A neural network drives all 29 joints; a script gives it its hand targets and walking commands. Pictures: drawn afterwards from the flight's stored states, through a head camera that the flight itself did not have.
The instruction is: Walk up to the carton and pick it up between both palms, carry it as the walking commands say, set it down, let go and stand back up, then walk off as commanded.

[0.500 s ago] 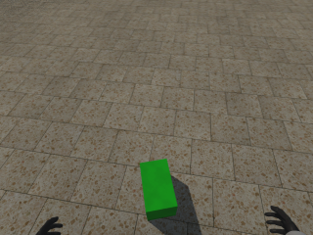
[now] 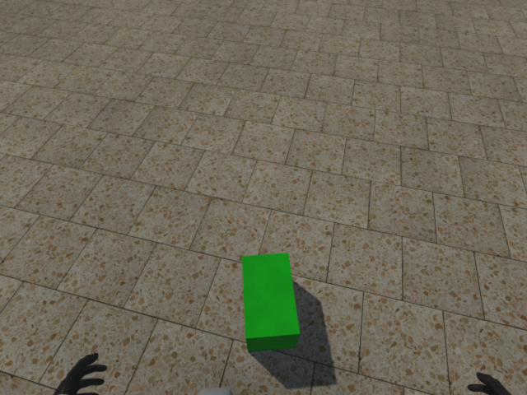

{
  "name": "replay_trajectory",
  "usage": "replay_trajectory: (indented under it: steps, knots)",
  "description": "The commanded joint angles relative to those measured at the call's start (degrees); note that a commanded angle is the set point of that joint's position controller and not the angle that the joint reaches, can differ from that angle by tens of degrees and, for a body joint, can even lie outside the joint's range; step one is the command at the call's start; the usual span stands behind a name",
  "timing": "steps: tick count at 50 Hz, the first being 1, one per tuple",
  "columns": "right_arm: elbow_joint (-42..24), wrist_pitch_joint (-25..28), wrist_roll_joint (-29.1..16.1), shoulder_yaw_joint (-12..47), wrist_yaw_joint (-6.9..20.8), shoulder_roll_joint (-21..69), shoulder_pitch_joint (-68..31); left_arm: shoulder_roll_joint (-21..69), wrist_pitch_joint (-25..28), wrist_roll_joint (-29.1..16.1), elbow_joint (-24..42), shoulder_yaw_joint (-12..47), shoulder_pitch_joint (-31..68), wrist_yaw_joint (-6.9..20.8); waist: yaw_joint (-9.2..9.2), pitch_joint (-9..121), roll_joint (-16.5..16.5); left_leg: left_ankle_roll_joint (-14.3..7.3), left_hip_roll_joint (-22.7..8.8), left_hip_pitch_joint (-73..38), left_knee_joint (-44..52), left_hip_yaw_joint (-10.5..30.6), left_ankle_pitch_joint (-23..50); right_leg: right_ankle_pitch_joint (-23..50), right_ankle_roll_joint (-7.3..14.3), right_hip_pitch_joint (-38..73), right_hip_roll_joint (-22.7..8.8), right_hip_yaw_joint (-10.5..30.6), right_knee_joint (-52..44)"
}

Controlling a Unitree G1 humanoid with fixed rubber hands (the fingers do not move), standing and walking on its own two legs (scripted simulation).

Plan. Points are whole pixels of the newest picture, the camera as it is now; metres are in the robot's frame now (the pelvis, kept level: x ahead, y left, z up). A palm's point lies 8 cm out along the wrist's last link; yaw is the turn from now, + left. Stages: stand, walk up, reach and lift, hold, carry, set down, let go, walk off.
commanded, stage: walk up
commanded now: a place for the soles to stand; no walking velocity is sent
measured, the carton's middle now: (268, 301) +0.47 +0.01 -0.67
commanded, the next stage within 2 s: reach and lift in 1.02 s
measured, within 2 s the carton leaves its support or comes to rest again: neither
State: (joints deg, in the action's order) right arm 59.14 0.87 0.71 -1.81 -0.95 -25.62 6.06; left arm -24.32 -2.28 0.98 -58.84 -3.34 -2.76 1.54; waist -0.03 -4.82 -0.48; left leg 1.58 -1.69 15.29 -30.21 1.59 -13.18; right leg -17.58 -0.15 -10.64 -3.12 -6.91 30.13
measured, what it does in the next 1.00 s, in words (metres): stands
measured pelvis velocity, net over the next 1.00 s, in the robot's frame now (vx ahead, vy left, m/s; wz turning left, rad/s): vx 0.01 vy -0.01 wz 0.15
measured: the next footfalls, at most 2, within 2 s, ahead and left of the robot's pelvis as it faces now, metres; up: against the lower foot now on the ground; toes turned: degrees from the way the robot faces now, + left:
none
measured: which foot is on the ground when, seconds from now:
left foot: down 0.00-1.00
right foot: down 0.00-1.00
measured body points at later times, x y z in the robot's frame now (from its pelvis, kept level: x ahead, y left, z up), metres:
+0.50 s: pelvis +0.01 -0.01 -0.01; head +0.04 +0.00 +0.44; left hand +0.11 +0.33 -0.11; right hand +0.14 -0.34 -0.11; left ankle +0.03 +0.13 -0.73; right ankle -0.01 -0.12 -0.73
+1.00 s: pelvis +0.01 -0.01 -0.01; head +0.03 +0.00 +0.44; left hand +0.09 +0.34 -0.11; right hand +0.17 -0.33 -0.11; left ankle +0.03 +0.13 -0.73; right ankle -0.01 -0.12 -0.73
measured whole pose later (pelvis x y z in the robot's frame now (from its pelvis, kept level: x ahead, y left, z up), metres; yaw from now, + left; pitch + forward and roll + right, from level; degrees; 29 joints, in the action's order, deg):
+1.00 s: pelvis +0.01 -0.01 -0.01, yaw +9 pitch -1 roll -1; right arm 51.2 1.6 0.7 -1.2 -1.6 -26.0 9.6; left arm -24.9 -1.9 0.8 -50.3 -4.2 -4.6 1.4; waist 0.6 -4.8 0.0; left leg 1.1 0.5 20.5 -38.0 6.1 -16.2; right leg -23.1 0.7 -11.7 -3.4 -10.7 36.5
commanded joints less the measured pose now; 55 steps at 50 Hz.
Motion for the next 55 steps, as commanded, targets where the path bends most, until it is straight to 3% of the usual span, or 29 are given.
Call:
replay_trajectory:
  steps: [1, 7, 9, 11, 13, 14, 15, 16, 17, 18, 20, 21, 22, 23, 25, 26, 30, 33, 45, 51, 52, 55]
  knots:
    - [-3.3, 0.5, 0.2, -2.2, -0.5, -11.3, 0.6, -11.3, 0.1, 0.0, 4.2, -2.4, 2.5, -0.2, 0.05, 5.6, 0.2, -4.8, -3.5, -0.4, 1.4, 3.1, 14.3, 1.5, 3.9, 0.6, -5.3, 5.1, -4.4]
    - [-5.8, 0.9, 0.1, -2.5, -1.1, -12.8, 1.9, -9.9, 0.0, 0.0, 6.1, -2.8, 1.1, 0.1, 0.5, 6.8, 4.6, -7.9, -6.7, 2.6, 3.9, 11.6, 13.2, -1.1, 3.2, 2.2, -2.5, 5.6, -0.1]
    - [-6.6, 0.8, -0.1, -2.3, -1.1, -12.1, 1.5, -10.6, 0.3, 0.2, 6.5, -3.2, 0.6, 0.2, 0.85, 6.1, 2.5, -6.5, -4.3, 4.6, 1.2, 8.3, 11.9, -0.8, 4.3, 3.2, -4.0, 6.5, -3.1]
    - [-7.3, 0.6, -0.3, -2.0, -1.0, -10.1, 1.2, -12.0, 0.4, 0.3, 7.2, -3.6, 0.4, 0.1, 1.21, 5.3, -2.5, -4.1, 0.5, 5.5, -5.7, 1.2, 9.9, 0.6, 7.2, 2.7, -9.1, 8.3, -7.6]
    - [-7.6, 0.5, -0.2, -2.0, -0.9, -9.6, 3.1, -12.7, 0.5, 0.4, 9.0, -3.5, 2.6, -0.1, -0.11, 4.2, -6.3, -3.7, 1.5, 4.3, -10.8, -1.9, 0.0, 4.1, 9.6, -1.1, -13.7, 8.7, -8.2]
    - [-7.5, 0.6, -0.3, -2.1, -0.7, -9.7, 4.5, -12.2, 0.5, 0.5, 9.8, -3.3, 3.7, -0.1, -1.03, 3.8, -6.9, -3.9, 1.3, 2.5, -10.6, -2.3, -5.7, 4.7, 9.9, -3.7, -14.7, 8.5, -7.0]
    - [-7.5, 0.8, -0.2, -2.1, -0.5, -10.0, 5.7, -11.9, 0.5, 0.5, 10.4, -3.1, 4.0, 0.0, -1.57, 3.4, -6.5, -4.2, 0.7, 1.0, -7.2, -1.9, -5.4, 3.5, 8.9, -4.8, -14.0, 7.2, -4.6]
    - [-7.5, 1.1, 0.0, -2.3, -0.5, -10.6, 6.0, -11.0, 0.4, 0.5, 10.6, -2.7, 3.0, -0.1, -1.32, 3.6, -4.6, -4.5, -0.5, -0.8, -3.4, 0.3, 2.7, 1.9, 6.9, -5.5, -11.8, 5.1, -1.7]
    - [-8.0, 1.4, 0.3, -2.8, -0.5, -12.7, 4.9, -10.2, 0.3, 0.3, 10.9, -2.6, 2.6, -0.2, -0.4, 3.2, 0.3, -5.7, -3.1, 1.1, -1.2, 5.9, 12.6, 0.3, 4.3, -4.8, -6.9, 2.1, 1.7]
    - [-8.1, 1.6, 0.4, -3.0, -0.6, -13.8, 5.5, -10.2, 0.2, -0.1, 11.0, -2.9, 2.3, -0.1, -0.06, 4.9, 3.6, -8.2, -6.0, 0.5, 0.5, 11.9, 17.9, -1.2, 2.6, -3.6, -3.6, 2.0, 5.6]
    - [-8.9, 2.0, 0.3, -2.9, -1.2, -15.1, 6.5, -9.2, -0.1, -0.8, 10.9, -3.0, 0.7, 0.0, 0.08, 7.9, 7.9, -13.5, -11.2, -0.1, 4.1, 21.9, 20.6, -6.7, 0.8, -2.6, 0.2, 4.9, 10.2]
    - [-9.8, 2.1, 0.0, -2.6, -1.4, -14.6, 3.7, -8.7, 0.0, -0.9, 10.1, -2.7, -1.8, -0.1, 1.23, 8.3, 8.1, -14.1, -11.8, -0.7, 3.9, 21.7, 20.2, -6.1, 1.2, -2.8, 0.1, 5.9, 8.3]
    - [-10.2, 2.0, -0.1, -2.2, -1.5, -13.5, 2.3, -8.6, 0.3, -0.7, 9.5, -2.5, -3.0, -0.2, 1.88, 8.8, 7.4, -12.6, -10.7, 1.1, 3.0, 19.2, 18.3, -4.0, 2.0, -0.3, -0.8, 6.8, 4.4]
    - [-10.1, 1.9, -0.1, -1.7, -1.5, -12.1, 2.2, -9.3, 0.8, -0.4, 9.2, -2.7, -2.5, -0.3, 1.87, 8.5, 5.4, -9.5, -8.0, 4.4, 1.5, 14.5, 15.5, -1.5, 3.1, 3.3, -2.5, 7.6, -0.1]
    - [-9.5, 1.4, -0.6, -1.0, -1.2, -9.4, 1.8, -11.5, 1.7, 0.2, 9.4, -2.9, -0.6, -0.3, 0.76, 6.3, -0.9, -4.1, -0.6, 4.3, -5.1, 3.8, 11.4, 3.9, 6.4, 2.2, -8.6, 10.2, -7.0]
    - [-9.2, 1.3, -0.6, -1.1, -1.0, -9.3, 1.9, -11.9, 1.8, 0.0, 9.7, -2.7, 0.3, -0.4, 0.04, 5.1, -1.5, -3.3, 0.7, 3.4, -5.8, 1.7, 9.1, 7.9, 7.5, 0.8, -9.9, 9.9, -7.0]
    - [-8.5, 1.2, -0.2, -1.8, -0.6, -10.2, 3.6, -11.2, 1.5, -0.4, 10.5, -2.5, 0.7, -0.7, -0.45, 6.1, -2.3, -4.9, -0.9, -0.8, -5.5, 2.6, 17.4, 9.1, 5.1, -0.2, -7.4, 4.1, -3.6]
    - [-8.8, 1.0, -0.2, -2.1, -0.8, -11.0, 4.1, -11.1, 1.0, -0.4, 11.0, -2.8, 0.5, -0.8, -0.17, 6.5, -1.8, -5.9, -1.5, -0.4, -5.9, 4.3, 20.5, 7.3, 4.8, 0.1, -6.1, 3.4, -1.8]
    - [-10.3, 1.4, 0.0, -2.0, -1.1, -12.0, 3.6, -10.6, 0.8, -0.3, 11.8, -3.0, 0.2, -0.4, 0.74, 6.2, 2.6, -7.7, -3.1, 4.5, -2.0, 11.7, 13.1, -2.2, 4.8, 0.9, -4.4, 4.9, 0.4]
    - [-10.4, 1.2, -0.1, -1.8, -0.8, -10.7, 4.0, -11.4, 1.1, -0.1, 12.1, -3.2, 0.2, -0.4, 0.5, 5.2, -0.6, -5.4, 0.4, 4.2, -6.2, 5.4, 12.2, -1.7, 6.7, 0.1, -7.9, 5.5, -4.0]
    - [-30.5, -2.1, 1.2, -8.5, 0.6, -1.4, -11.2, -5.3, -1.2, 2.1, 31.4, -6.9, 6.8, 0.4, -3.27, -4.4, -6.6, -0.4, 5.6, 3.5, -4.0, -2.5, 1.3, -1.3, -0.2, -20.2, 2.2, 4.4, -3.2]
    - [-24.7, -6.6, 4.2, -10.4, 3.3, -4.5, -4.5, -6.6, -4.7, 2.9, 31.2, -9.1, -1.1, 1.3, -1.24, 0.9, -1.1, 1.9, 5.7, -2.3, -3.5, -3.9, 2.0, -0.9, 1.2, -15.4, 1.5, 4.7, -3.7]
